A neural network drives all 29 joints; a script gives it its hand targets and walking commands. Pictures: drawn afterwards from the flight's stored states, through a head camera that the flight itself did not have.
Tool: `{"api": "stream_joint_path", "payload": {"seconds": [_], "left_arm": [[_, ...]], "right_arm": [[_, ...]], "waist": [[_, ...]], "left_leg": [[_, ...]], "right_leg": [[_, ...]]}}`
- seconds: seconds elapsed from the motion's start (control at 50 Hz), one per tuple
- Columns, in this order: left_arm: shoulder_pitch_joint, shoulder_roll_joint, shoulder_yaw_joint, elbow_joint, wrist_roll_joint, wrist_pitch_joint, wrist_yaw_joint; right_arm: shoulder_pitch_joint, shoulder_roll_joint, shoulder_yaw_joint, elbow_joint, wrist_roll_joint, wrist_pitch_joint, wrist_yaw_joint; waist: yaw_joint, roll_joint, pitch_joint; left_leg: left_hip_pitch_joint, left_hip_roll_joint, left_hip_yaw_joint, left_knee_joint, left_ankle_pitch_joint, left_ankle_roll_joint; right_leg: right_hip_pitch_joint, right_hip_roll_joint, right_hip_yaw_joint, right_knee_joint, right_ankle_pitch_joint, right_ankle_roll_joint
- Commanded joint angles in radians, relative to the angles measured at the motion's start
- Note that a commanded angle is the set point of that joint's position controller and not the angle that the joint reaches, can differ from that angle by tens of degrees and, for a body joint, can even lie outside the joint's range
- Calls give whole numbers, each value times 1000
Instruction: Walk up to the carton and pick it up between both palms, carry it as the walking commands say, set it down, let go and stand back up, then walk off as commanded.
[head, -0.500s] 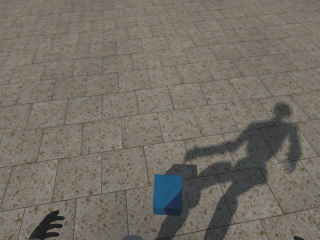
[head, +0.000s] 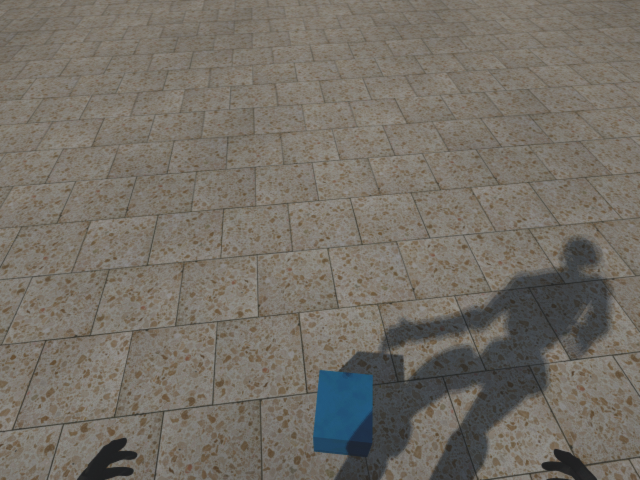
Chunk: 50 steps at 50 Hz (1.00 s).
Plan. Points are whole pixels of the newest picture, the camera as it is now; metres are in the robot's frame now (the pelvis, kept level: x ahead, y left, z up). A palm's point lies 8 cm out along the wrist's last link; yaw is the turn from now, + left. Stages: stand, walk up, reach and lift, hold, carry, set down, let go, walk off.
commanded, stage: walk up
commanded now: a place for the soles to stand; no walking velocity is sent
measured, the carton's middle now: (343, 413) +0.42 -0.03 -0.70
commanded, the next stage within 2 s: reach and lift in 0.40 s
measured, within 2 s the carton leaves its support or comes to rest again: neither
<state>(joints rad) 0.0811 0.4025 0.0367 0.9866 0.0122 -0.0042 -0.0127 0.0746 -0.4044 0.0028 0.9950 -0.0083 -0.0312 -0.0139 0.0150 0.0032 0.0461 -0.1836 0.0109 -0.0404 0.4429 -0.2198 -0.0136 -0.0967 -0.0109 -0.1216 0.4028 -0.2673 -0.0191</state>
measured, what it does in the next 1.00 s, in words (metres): lowers itself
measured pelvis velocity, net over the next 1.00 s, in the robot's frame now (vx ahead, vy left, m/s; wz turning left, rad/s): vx -0.04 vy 0.02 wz -0.09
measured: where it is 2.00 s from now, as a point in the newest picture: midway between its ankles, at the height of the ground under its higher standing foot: outside the picture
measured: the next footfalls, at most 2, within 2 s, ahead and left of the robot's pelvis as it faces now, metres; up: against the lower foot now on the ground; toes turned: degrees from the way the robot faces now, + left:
none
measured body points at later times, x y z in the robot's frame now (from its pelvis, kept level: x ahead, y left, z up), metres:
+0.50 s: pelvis -0.01 +0.01 +0.00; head +0.02 +0.02 +0.44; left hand +0.15 +0.32 -0.10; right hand +0.13 -0.30 -0.09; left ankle +0.01 +0.13 -0.74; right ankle -0.03 -0.10 -0.74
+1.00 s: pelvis -0.04 +0.02 -0.05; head +0.09 +0.01 +0.37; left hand +0.25 +0.25 -0.15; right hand +0.24 -0.26 -0.14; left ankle +0.01 +0.13 -0.74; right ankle -0.03 -0.10 -0.74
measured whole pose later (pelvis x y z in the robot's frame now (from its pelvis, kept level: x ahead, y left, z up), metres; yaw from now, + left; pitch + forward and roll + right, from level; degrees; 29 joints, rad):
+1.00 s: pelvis -0.04 +0.02 -0.05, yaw -5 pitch +12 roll +0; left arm -0.20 0.22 0.14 0.56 0.02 0.24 0.03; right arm -0.29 -0.30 -0.14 0.66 -0.06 0.22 0.05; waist 0.03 -0.01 0.09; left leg -0.74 0.02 0.05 0.90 -0.36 0.01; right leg -0.72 -0.02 -0.02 0.92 -0.41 0.00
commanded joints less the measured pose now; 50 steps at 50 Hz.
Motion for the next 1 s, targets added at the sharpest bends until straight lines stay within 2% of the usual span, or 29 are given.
{"api": "stream_joint_path", "payload": {"seconds": [0.0, 0.38, 0.4, 0.42, 0.46, 0.52, 0.6, 0.66, 0.72, 0.8, 0.98], "left_arm": [[-40, 172, 32, -31, 1, -10, 3], [-41, 167, 27, 16, 3, -8, 0], [-219, 58, 78, -335, 38, 50, -19], [-148, 86, 87, -431, 46, 108, -35], [-76, 108, 137, -473, 78, 185, -44], [15, 79, 186, -483, 93, 241, -31], [30, 19, 184, -515, 77, 232, -25], [-60, 6, 172, -557, 61, 228, -15], [-115, -13, 160, -569, 47, 226, 3], [-169, -34, 149, -552, 29, 223, 25], [-406, -59, 140, -504, -4, 236, 48]], "right_arm": [[-26, -175, -33, -26, -1, -9, -4], [-18, -174, -33, 13, -7, -13, -3], [-164, -86, -162, -338, -48, 47, 57], [-75, -77, -155, -407, -41, 106, 71], [-45, -141, -188, -464, -54, 191, 81], [-11, -125, -192, -437, -70, 239, 89], [-79, -78, -168, -478, -60, 232, 103], [-167, -73, -166, -498, -53, 231, 102], [-213, -71, -173, -489, -56, 226, 95], [-279, -63, -174, -466, -57, 223, 80], [-495, -24, -175, -397, -45, 239, 55]], "waist": [[-7, 0, -63], [-11, 13, -59], [-9, -12, 64], [-13, -3, 62], [-38, 22, 65], [-21, 6, 13], [20, 4, -102], [12, 13, -138], [-4, 20, -201], [2, 1, -271], [12, -30, -401]], "left_leg": [[6, 94, -66, -64, 237, 56], [10, 105, -85, -122, 208, 54], [-126, -57, 59, -29, -1, -14], [-116, -47, 66, -19, -83, 8], [-122, -41, 71, -31, -134, 12], [-44, -58, 70, 13, -22, -4], [-59, -42, 53, 117, 138, -4], [-96, -31, 47, 182, 135, -18], [-114, -31, 33, 248, 191, -26], [-163, -33, 25, 315, 233, -28], [-344, -38, 35, 389, 149, -19]], "right_leg": [[22, -124, 116, -99, 151, -18], [42, -122, 119, -134, 110, -12], [-166, 14, 105, -22, 32, -10], [-112, 22, 87, -20, -17, -6], [-77, 46, 80, 5, -34, 15], [-108, 40, 86, 36, 34, 20], [-155, 58, 109, 153, 148, 21], [-231, 55, 121, 222, 133, 28], [-318, 55, 117, 288, 156, 28], [-410, 54, 121, 356, 184, 27], [-546, 36, 144, 424, 149, 20]]}}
